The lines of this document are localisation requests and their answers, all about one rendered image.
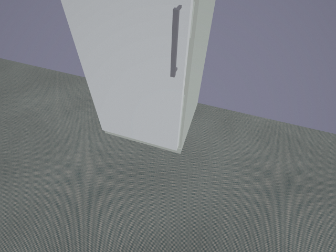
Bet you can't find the handle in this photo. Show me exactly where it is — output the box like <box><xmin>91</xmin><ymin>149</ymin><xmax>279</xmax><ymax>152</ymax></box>
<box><xmin>170</xmin><ymin>5</ymin><xmax>182</xmax><ymax>77</ymax></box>

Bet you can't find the fridge door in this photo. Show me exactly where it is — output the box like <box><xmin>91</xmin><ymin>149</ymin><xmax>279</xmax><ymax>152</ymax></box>
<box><xmin>61</xmin><ymin>0</ymin><xmax>193</xmax><ymax>151</ymax></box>

